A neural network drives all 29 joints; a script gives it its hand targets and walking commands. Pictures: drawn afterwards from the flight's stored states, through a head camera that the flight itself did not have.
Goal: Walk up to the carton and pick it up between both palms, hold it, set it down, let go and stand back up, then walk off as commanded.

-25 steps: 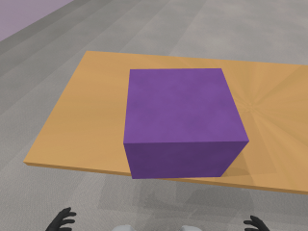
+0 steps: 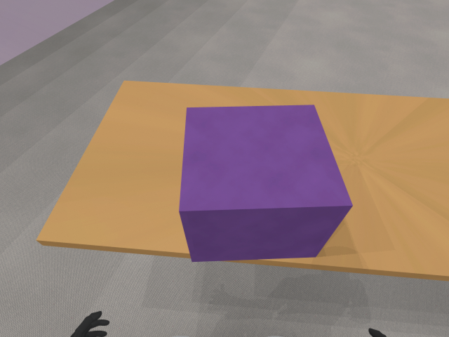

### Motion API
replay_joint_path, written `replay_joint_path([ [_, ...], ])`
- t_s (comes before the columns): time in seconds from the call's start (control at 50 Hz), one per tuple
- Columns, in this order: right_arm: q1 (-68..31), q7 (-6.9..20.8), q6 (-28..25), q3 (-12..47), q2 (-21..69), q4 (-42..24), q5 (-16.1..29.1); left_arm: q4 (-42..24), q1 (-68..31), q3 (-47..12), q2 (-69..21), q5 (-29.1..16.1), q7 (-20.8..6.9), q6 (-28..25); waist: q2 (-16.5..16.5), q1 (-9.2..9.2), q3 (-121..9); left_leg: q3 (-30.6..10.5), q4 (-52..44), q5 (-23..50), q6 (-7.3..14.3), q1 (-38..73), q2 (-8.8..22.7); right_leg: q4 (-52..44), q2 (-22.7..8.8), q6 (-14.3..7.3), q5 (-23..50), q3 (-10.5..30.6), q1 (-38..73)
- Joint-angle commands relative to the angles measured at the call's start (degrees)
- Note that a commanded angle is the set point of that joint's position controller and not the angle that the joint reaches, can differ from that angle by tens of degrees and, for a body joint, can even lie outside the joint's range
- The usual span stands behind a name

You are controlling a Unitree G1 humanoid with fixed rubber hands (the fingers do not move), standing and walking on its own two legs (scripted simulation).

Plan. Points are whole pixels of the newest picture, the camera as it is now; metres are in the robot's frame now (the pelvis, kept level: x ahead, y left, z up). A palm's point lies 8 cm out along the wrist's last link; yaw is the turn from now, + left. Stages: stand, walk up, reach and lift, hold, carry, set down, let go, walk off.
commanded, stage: stand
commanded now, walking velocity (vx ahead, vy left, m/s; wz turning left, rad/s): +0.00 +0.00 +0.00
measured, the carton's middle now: (252, 184) +0.40 -0.04 +0.02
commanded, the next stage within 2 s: walk up in 1.26 s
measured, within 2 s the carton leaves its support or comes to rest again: neither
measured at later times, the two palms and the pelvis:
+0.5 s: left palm out of the picture +0.08 +0.29 -0.10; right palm out of the picture +0.08 -0.28 -0.10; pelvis -0.01 +0.00 +0.02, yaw +0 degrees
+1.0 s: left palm out of the picture +0.08 +0.29 -0.09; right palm out of the picture +0.08 -0.28 -0.10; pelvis +0.00 +0.00 +0.03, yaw +1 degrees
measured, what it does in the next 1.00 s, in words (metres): stands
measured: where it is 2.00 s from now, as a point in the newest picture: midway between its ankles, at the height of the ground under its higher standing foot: outside the picture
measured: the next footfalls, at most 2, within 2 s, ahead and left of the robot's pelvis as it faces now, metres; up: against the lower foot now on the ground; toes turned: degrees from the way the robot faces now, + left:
right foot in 1.82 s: -0.04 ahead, -0.18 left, +0.00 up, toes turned -1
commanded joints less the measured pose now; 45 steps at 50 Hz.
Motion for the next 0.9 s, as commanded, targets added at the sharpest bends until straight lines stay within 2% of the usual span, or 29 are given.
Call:
replay_joint_path([
  [0.0,-2.7,-0.6,-1.4,-2.5,-12.2,-3.1,0.1,-3.1,-2.8,3.0,12.4,-0.1,0.6,-1.4,-0.3,0.31,-7.5,-6.0,-9.4,10.3,4.5,3.4,5.0,-10.5,-5.6,-3.6,11.8,6.5,2.9],
  [0.42,-5.0,-0.3,-1.3,-1.9,-11.7,2.2,0.3,2.5,-4.0,2.1,11.6,-0.5,0.2,-1.3,0.4,0.44,-5.4,-6.3,-20.0,9.7,2.8,8.4,6.0,-20.4,-6.0,-1.6,11.7,5.4,8.0],
  [0.88,-5.3,-0.2,-1.0,-1.8,-11.7,4.1,0.4,4.5,-3.7,1.9,12.2,-0.6,0.3,-1.0,0.2,0.47,-5.7,-6.1,-22.9,12.0,2.1,10.6,6.3,-23.9,-6.9,-1.0,13.7,4.9,10.6],
])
